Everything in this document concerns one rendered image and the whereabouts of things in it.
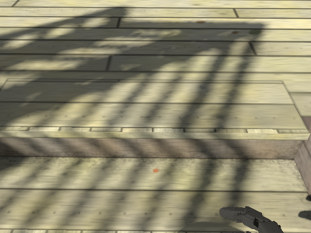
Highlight robot right hand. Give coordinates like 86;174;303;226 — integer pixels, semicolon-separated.
219;206;284;233

